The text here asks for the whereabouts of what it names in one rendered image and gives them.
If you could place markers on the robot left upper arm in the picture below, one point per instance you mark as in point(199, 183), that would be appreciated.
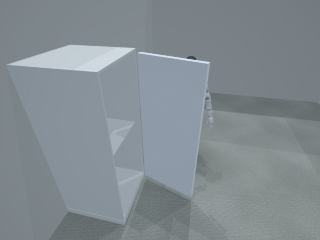
point(207, 92)

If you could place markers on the left robot hand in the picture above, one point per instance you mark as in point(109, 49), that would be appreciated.
point(211, 121)

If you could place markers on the left robot forearm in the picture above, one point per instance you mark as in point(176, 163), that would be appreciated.
point(209, 106)

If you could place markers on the fridge door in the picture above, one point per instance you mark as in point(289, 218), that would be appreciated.
point(172, 100)

